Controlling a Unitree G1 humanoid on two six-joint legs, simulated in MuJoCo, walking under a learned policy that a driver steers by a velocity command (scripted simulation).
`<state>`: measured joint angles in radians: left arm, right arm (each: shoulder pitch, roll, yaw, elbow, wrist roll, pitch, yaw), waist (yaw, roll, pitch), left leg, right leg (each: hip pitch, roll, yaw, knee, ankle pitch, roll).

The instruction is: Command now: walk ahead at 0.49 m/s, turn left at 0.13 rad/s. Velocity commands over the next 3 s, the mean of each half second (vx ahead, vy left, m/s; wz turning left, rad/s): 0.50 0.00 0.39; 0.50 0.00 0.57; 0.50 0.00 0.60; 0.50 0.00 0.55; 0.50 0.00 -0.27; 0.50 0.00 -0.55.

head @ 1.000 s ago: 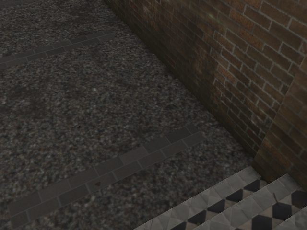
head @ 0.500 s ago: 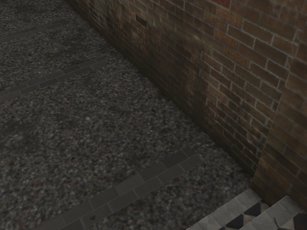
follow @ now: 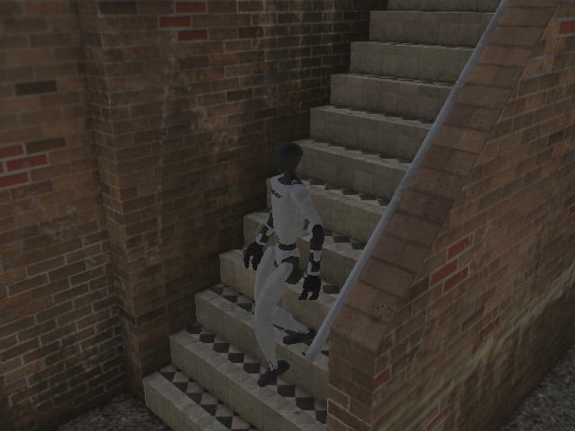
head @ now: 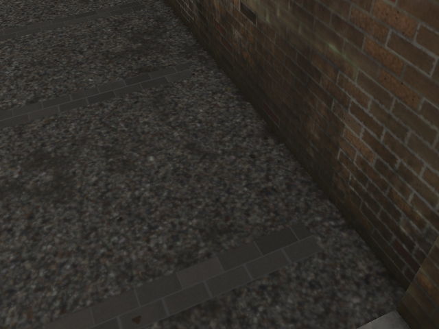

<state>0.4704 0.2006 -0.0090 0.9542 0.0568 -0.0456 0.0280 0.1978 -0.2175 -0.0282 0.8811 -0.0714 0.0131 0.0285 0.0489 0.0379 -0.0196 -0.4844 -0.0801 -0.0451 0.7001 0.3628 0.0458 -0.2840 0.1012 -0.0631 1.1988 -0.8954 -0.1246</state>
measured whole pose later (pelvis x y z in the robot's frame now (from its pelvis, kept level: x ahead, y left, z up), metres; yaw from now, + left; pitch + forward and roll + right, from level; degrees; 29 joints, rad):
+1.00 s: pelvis +0.61 +0.07 -0.50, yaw +29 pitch +1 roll -5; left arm 0.58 0.14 -0.02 1.09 -0.02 -0.08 0.04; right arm 0.01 -0.23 -0.01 0.85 0.05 -0.02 0.10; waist 0.12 0.08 0.02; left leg -0.43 0.06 -0.01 0.39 0.49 0.12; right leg -0.16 -0.02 -0.28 1.54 -0.82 -0.01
